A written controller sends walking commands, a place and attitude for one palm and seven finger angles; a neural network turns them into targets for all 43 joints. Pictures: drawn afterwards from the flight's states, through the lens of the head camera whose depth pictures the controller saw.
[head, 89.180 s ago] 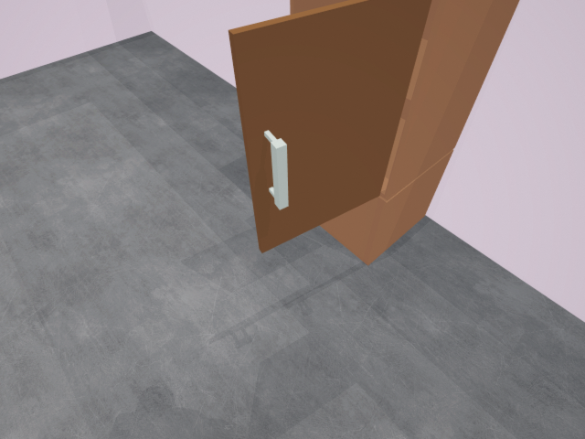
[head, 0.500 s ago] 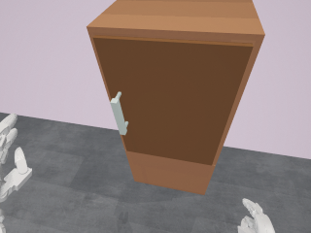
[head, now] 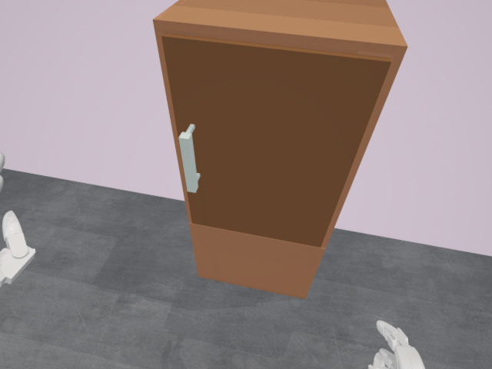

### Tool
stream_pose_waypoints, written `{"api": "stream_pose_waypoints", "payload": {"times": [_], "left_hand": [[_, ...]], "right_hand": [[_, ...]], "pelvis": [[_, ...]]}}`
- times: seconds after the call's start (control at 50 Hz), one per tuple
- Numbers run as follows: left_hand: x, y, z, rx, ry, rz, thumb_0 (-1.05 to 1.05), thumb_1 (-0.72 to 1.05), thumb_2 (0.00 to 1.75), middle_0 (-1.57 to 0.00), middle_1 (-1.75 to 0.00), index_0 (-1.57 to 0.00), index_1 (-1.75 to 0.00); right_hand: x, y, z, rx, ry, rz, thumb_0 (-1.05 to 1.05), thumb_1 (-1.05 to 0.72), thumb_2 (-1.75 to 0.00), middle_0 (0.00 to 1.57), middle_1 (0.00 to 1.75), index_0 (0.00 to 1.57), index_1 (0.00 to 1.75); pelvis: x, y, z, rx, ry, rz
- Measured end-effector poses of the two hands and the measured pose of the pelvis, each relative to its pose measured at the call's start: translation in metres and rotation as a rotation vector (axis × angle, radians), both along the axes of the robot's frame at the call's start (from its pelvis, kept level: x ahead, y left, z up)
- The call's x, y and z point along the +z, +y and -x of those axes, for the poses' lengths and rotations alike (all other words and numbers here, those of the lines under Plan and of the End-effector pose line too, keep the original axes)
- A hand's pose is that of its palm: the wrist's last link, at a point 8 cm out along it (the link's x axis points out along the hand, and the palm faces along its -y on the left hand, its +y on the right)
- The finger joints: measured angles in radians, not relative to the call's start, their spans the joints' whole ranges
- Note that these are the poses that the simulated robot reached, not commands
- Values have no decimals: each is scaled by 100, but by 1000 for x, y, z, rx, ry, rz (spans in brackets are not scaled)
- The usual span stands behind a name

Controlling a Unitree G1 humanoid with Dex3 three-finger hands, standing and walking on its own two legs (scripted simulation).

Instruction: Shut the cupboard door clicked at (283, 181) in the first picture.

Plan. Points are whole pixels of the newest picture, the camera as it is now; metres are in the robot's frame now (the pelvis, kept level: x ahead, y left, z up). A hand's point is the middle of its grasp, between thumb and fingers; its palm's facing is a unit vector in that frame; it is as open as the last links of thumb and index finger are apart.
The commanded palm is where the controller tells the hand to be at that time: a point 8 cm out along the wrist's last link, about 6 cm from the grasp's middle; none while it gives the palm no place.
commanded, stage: step back with the hand held close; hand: left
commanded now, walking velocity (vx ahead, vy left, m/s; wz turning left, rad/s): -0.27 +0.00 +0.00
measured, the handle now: (192, 159) +0.59 +0.17 -0.01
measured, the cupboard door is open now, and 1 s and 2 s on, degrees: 0 0 0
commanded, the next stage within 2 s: stop stepping back and stand still in 0.56 s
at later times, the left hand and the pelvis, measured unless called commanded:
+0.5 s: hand out of the picture +0.15 +0.29 +0.18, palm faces +0.48 -0.78 -0.40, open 7.4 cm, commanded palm +0.09 +0.30 +0.20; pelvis -0.05 +0.01 +0.02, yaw +0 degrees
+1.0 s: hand out of the picture +0.00 +0.28 +0.15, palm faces +0.59 -0.76 -0.27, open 7.4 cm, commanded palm -0.07 +0.30 +0.20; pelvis -0.19 -0.01 +0.01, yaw +4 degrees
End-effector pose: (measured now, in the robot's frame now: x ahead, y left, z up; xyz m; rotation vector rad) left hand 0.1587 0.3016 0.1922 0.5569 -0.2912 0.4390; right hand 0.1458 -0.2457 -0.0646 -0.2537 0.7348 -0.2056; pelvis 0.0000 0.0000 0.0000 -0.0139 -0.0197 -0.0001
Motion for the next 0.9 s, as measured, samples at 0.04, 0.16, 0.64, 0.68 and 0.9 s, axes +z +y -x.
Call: {"api": "stream_pose_waypoints", "payload": {"times": [0.04,0.16,0.64,0.68,0.9], "left_hand": [[2,-1,4,0,-24,-7,2,88,90,-21,-30,-21,-30],[7,-3,15,-35,-70,-4,2,88,90,-21,-30,-21,-30],[2,-45,69,-270,44,-51,2,89,90,-21,-30,-21,-30],[16,-60,93,-331,49,-129,2,89,90,-21,-30,-21,-30],[25,3,201,116,-10,-16,1,88,90,-22,-30,-22,-31]], "right_hand": [[-3,-3,7,3,14,6,1,-91,-90,20,30,21,30],[-4,-6,27,6,73,25,1,-91,-90,20,30,21,30],[9,24,54,147,-80,-54,1,-91,-90,20,30,21,30],[7,14,76,129,-88,-66,1,-91,-90,20,30,21,30],[-7,-44,212,-52,90,-9,1,-91,-90,20,30,21,30]], "pelvis": [[-1,-1,4,6,1,3],[-1,1,16,31,21,10],[4,-16,130,-47,152,28],[1,-22,150,-36,126,61],[15,-28,174,-17,63,-28]]}}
